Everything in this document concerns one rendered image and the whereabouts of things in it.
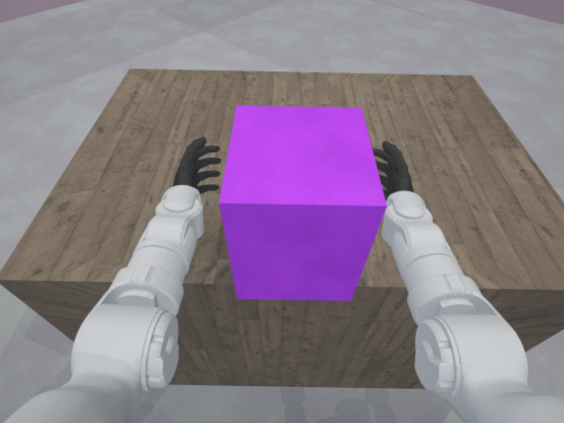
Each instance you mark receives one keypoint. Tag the robot left upper arm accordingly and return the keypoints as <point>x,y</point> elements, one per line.
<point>123,353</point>

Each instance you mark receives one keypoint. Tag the pedestal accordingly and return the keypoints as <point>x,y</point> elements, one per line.
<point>500,216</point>

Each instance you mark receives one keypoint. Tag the carton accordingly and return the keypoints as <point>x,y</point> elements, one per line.
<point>301,202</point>

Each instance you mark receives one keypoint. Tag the robot right upper arm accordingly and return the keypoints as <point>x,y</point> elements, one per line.
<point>476,363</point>

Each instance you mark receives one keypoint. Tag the robot left forearm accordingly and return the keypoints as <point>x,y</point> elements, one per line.
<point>161,259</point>

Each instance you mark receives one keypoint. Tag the robot right forearm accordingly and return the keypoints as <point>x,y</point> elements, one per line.
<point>434,281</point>

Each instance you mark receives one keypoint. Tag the robot right hand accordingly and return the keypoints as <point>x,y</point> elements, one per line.
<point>398,178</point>

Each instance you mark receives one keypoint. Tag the robot left hand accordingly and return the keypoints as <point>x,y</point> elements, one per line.
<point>187,172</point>

